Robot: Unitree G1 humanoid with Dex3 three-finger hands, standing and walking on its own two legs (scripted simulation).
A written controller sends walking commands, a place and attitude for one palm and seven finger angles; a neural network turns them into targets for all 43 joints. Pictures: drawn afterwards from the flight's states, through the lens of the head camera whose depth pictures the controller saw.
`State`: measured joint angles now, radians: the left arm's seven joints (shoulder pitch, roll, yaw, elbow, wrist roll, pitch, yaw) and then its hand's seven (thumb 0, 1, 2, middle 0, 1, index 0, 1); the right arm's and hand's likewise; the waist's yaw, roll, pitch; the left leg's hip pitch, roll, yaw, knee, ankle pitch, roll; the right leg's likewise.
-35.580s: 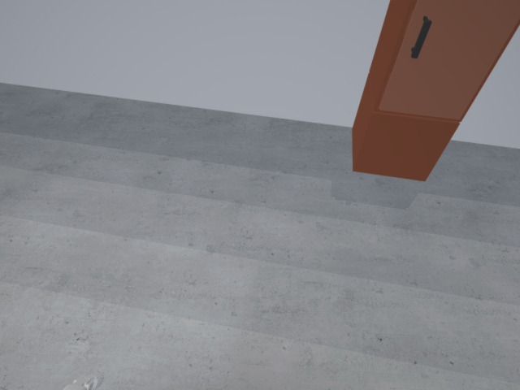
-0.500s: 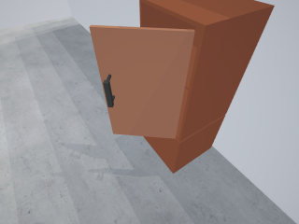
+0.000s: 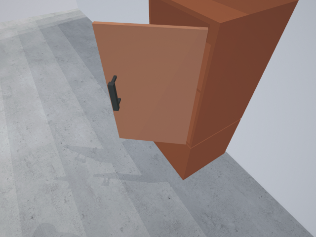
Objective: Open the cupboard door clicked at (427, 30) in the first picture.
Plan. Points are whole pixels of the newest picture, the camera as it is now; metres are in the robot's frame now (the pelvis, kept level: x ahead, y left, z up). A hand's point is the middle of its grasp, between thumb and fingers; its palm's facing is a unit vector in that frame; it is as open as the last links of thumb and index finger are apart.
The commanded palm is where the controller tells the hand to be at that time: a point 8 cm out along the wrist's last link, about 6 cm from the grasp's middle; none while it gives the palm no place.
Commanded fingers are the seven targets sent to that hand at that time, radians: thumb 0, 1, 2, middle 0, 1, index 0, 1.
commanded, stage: look again from close up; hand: left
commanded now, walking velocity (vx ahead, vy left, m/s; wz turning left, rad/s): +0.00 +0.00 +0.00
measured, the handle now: (115, 93) +0.62 +0.20 -0.01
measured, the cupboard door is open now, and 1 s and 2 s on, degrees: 51 51 51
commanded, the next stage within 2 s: shuffle to correct the standing spot in 0.26 s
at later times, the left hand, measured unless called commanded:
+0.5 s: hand out of the picture +0.07 +0.22 -0.16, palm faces +0.00 -0.96 -0.29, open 7.4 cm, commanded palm none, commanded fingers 0.00 0.90 0.90 -0.20 -0.30 -0.20 -0.30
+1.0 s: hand out of the picture +0.07 +0.21 -0.18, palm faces -0.04 -0.98 -0.21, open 7.4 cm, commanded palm none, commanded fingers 0.00 0.90 0.90 -0.20 -0.30 -0.20 -0.30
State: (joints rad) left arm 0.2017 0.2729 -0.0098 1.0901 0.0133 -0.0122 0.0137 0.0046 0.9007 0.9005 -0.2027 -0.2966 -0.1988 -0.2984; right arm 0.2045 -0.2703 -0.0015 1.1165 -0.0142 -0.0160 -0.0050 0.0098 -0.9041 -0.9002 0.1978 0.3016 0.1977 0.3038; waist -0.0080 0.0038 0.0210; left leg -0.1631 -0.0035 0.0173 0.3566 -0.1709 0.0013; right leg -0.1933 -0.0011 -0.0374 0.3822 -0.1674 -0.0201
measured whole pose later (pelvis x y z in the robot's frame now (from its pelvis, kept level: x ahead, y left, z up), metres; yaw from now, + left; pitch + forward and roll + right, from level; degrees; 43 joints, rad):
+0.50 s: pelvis +0.02 +0.00 +0.00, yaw +0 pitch -1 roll +0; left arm 0.20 0.27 0.00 1.09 0.02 -0.01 0.02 0.00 0.90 0.90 -0.20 -0.30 -0.20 -0.30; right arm 0.17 -0.28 0.00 1.11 -0.02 -0.01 -0.01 0.01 -0.90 -0.90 0.20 0.30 0.20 0.30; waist 0.01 0.00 0.00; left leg -0.13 0.01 0.02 0.35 -0.20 0.00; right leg -0.15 0.01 -0.03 0.36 -0.19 -0.02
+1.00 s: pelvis +0.05 +0.04 -0.01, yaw -2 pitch +0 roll +0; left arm 0.26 0.16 -0.02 1.11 0.01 -0.01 0.04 0.01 0.91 0.90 -0.20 -0.30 -0.20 -0.30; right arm 0.32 -0.12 0.03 1.11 -0.01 -0.03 -0.03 0.02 -0.91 -0.90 0.20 0.30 0.20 0.30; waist -0.01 0.00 0.04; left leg -0.15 -0.04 0.07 0.47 -0.32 0.05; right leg -0.21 -0.04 0.02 0.51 -0.31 0.03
